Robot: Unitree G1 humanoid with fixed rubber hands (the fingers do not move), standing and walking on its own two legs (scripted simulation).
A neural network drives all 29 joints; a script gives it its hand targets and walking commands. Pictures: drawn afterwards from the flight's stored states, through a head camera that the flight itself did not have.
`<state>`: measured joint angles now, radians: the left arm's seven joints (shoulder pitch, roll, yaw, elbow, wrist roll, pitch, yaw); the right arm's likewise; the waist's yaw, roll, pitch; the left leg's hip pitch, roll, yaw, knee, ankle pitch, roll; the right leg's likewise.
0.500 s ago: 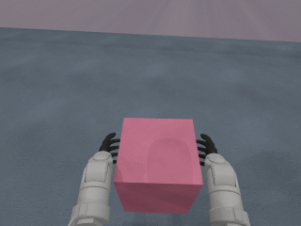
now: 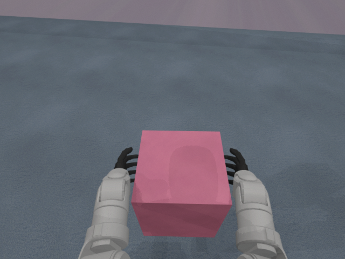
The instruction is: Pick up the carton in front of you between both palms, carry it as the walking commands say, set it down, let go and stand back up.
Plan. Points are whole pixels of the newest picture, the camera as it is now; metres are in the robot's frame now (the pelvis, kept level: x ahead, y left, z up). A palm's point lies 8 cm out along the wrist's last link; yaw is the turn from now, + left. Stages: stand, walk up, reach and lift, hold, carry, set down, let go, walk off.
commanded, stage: set down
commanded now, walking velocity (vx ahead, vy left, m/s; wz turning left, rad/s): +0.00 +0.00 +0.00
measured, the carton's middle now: (179, 186) +0.32 +0.00 -0.05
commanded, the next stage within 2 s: none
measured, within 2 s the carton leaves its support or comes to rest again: neither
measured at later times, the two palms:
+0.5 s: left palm (136, 191) +0.36 +0.15 -0.17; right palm (225, 196) +0.35 -0.15 -0.16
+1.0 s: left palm (143, 194) +0.42 +0.14 -0.31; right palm (217, 204) +0.39 -0.16 -0.31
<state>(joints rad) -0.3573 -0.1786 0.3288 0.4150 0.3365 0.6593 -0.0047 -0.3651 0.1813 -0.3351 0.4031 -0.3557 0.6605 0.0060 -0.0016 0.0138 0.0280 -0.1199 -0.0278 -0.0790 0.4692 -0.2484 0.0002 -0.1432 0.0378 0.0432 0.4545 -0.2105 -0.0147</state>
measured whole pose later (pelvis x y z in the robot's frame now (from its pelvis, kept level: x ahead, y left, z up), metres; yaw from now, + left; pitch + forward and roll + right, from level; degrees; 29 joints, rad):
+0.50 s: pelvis -0.03 +0.01 -0.09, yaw +0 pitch +30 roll +0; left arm -0.61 -0.10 0.34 0.57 0.20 0.18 0.05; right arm -0.59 0.13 -0.41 0.51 -0.22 0.18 -0.04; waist -0.03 0.01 -0.05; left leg -1.19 -0.09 -0.07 1.03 -0.37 0.00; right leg -1.21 0.06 0.09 1.01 -0.33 0.03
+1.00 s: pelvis -0.06 +0.01 -0.22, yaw +0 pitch +44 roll -1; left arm -1.00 0.05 0.37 0.75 0.20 0.28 0.02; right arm -0.90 0.10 -0.51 0.56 -0.21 0.29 -0.10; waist -0.04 0.02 -0.14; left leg -1.83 -0.12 -0.08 1.56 -0.51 -0.02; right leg -1.84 0.10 0.08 1.53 -0.46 0.05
